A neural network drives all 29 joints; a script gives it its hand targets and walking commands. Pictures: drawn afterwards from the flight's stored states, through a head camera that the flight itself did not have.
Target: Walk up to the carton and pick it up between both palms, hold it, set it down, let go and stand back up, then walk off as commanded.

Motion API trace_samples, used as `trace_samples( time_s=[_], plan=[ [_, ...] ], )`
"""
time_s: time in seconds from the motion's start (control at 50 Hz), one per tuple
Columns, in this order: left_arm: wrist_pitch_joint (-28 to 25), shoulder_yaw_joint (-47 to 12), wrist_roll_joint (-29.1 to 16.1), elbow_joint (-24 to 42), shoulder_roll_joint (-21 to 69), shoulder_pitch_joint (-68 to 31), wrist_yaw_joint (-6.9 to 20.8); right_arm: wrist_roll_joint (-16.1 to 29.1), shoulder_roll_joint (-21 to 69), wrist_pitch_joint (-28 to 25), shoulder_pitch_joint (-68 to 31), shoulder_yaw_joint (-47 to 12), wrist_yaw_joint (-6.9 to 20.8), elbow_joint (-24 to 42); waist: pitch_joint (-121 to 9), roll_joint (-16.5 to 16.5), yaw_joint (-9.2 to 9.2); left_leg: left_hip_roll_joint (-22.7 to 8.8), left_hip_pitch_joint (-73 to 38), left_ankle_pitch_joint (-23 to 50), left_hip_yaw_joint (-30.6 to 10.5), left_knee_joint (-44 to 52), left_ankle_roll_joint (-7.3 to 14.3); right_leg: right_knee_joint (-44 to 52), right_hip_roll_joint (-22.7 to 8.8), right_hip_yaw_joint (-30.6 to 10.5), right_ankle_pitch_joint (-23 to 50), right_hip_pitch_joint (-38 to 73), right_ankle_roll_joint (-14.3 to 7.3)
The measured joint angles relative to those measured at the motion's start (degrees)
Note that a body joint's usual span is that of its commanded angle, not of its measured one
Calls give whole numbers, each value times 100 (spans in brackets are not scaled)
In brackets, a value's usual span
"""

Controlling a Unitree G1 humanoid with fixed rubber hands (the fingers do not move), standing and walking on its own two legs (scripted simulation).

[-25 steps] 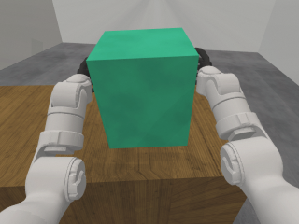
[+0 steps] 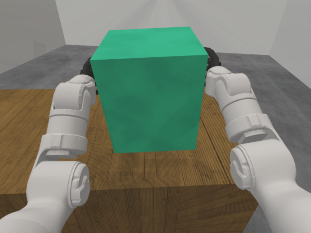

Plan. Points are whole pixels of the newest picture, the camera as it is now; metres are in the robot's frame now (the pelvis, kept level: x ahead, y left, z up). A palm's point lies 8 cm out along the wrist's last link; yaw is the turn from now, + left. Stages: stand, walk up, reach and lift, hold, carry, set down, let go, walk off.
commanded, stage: hold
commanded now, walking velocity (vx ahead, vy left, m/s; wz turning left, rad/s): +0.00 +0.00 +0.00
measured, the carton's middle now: (152, 89) +0.40 +0.00 +0.26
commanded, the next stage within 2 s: none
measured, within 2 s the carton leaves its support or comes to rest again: neither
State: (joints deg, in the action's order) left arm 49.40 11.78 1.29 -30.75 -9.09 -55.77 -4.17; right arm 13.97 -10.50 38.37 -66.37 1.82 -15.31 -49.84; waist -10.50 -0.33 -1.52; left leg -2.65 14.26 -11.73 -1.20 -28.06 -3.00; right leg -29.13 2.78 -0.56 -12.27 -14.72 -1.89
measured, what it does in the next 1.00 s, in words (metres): stands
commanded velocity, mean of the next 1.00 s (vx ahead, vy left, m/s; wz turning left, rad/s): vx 0.00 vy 0.00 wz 0.00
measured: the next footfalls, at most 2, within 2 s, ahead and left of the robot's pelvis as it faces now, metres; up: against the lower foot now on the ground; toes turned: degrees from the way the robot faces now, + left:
none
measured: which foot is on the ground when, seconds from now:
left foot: down 0.00-1.00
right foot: down 0.00-1.00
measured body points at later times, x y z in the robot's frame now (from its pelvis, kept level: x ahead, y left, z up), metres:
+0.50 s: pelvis +0.00 +0.00 +0.00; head -0.09 +0.00 +0.44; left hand +0.39 +0.15 +0.29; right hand +0.40 -0.15 +0.30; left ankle +0.04 +0.15 -0.74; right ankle +0.04 -0.09 -0.74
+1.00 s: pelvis +0.00 +0.00 +0.00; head -0.09 +0.00 +0.44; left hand +0.39 +0.15 +0.29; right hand +0.40 -0.15 +0.31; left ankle +0.04 +0.15 -0.74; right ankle +0.04 -0.09 -0.74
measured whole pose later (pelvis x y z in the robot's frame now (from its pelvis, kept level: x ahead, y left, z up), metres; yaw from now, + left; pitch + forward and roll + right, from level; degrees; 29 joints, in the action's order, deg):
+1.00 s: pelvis +0.00 +0.00 +0.00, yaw +0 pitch -2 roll +0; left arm 49.3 11.9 1.3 -32.3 -9.1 -56.9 -4.3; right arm 14.0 -11.0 38.8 -67.8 1.8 -14.9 -51.7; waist -10.7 -0.1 -1.7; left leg -2.6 14.3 -11.7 -1.2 -28.1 -3.0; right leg -29.1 2.8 -0.6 -12.3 -14.7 -1.9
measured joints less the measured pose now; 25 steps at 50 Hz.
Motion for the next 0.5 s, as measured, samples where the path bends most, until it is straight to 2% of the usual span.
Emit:
trace_samples(
  time_s=[0.12, 0.32, 0.5],
  plan=[
    [30, 0, 0, -19, 0, -7, -3, 0, -1, 4, -34, 0, 12, -79, -1, 6, 15, 0, 0, 0, 0, 0, 0, 0, 0, 0, 0, 0, 0],
    [7, 0, 0, -19, 0, -20, -4, 0, -13, 19, -35, 0, 15, -36, -8, 24, -82, 0, 0, 0, -1, 0, 0, 0, 0, 0, 0, 0, 0],
    [61, 6, 2, -94, 0, -38, -6, 0, -8, 22, -86, 0, 35, -204, -8, -13, 4, 1, 1, 0, -2, 0, 0, 0, 0, 0, -1, 0, 0]
  ],
)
